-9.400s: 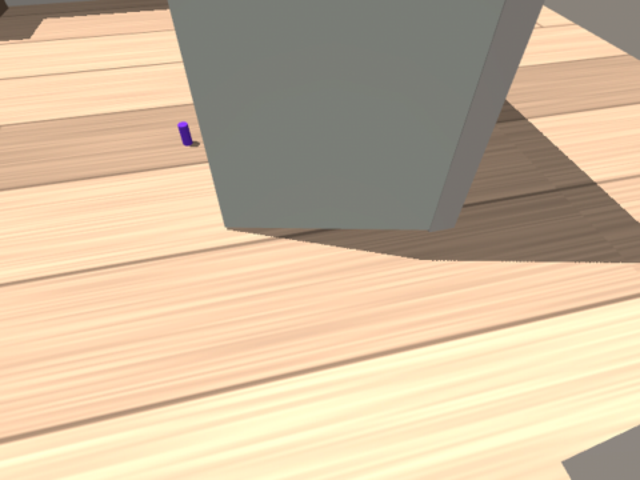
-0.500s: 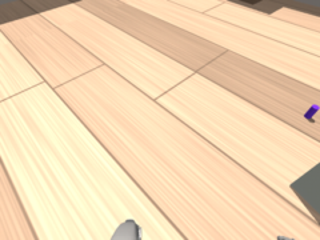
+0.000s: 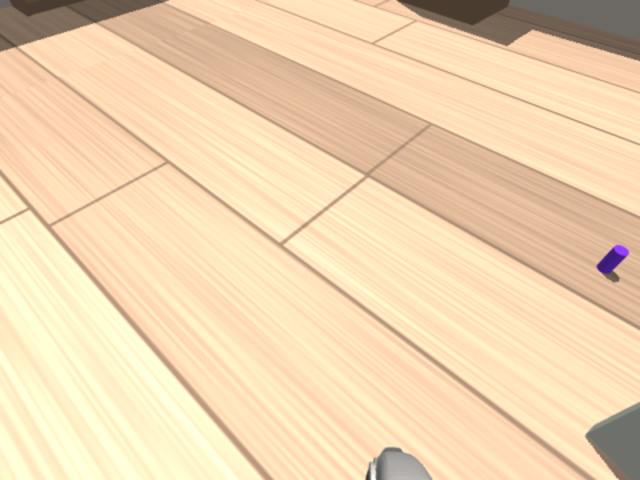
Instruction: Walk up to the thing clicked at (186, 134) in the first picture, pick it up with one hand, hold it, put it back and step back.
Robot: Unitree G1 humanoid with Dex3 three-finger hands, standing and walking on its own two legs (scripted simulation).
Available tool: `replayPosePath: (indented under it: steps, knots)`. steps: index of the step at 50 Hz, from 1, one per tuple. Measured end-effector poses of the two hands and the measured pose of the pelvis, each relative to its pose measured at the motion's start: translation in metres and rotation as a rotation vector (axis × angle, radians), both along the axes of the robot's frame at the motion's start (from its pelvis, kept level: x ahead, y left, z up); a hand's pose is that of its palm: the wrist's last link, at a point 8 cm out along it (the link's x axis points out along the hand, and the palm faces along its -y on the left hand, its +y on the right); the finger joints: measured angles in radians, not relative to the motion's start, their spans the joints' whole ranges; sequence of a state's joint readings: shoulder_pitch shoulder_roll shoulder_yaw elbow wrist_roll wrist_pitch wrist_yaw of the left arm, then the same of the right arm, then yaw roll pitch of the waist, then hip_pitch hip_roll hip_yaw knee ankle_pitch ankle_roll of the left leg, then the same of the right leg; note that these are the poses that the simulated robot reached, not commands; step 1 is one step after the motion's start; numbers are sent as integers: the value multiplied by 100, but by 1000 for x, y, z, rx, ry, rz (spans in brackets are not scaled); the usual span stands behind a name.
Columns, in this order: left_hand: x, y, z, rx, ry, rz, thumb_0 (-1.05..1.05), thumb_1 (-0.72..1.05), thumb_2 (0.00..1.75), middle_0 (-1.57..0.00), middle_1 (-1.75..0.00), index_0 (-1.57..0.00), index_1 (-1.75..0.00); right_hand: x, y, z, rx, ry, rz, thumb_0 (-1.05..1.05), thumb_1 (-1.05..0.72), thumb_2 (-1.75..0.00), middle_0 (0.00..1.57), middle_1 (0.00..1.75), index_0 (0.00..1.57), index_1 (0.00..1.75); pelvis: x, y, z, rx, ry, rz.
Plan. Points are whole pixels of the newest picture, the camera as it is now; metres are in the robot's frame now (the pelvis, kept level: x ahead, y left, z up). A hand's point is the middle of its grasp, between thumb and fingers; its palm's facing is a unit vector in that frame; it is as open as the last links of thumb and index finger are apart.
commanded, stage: walk up
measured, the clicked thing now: (612, 259) +0.97 -1.14 -0.71
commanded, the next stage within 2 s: none
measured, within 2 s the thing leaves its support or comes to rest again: neither
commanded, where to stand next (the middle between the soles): +0.55 -0.01 m, yaw +3 degrees
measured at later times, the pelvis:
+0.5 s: pelvis +0.19 -0.04 +0.00, yaw +4 degrees
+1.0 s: pelvis +0.35 -0.01 +0.00, yaw +3 degrees
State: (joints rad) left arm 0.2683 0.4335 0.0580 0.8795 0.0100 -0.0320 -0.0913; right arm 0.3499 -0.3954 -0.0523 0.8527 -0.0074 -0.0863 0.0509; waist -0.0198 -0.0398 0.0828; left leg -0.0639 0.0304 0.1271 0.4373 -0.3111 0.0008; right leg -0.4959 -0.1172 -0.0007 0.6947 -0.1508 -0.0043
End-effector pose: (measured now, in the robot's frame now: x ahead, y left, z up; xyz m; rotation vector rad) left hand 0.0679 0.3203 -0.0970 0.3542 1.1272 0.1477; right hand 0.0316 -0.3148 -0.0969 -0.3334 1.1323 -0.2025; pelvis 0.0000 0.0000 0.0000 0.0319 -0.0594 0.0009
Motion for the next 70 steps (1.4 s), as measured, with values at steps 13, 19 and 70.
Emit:
replayPosePath:
  steps: [13,19,70]
  knots:
    - [97,-52,27,68,-102,58,0,90,89,-21,-30,-20,-30,133,-44,-27,59,12,42,1,-90,-90,20,30,20,30,105,-46,0,3,-8,12]
    - [103,-51,25,63,-31,89,0,90,89,-21,-30,-20,-30,186,-45,-13,52,-6,69,0,-90,-90,20,30,20,30,143,-47,6,-29,-2,28]
    - [406,-35,18,85,13,91,0,90,89,-21,-30,-20,-30,495,-23,-21,41,47,66,0,-90,-90,20,30,20,30,451,-30,3,-30,-1,40]
